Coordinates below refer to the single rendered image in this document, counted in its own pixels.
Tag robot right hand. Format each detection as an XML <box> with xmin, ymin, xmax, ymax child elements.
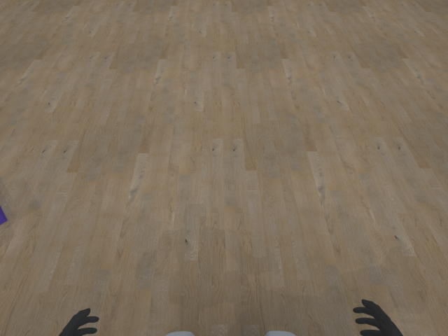
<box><xmin>353</xmin><ymin>300</ymin><xmax>403</xmax><ymax>336</ymax></box>

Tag robot left hand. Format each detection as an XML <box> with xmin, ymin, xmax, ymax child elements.
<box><xmin>59</xmin><ymin>308</ymin><xmax>99</xmax><ymax>336</ymax></box>

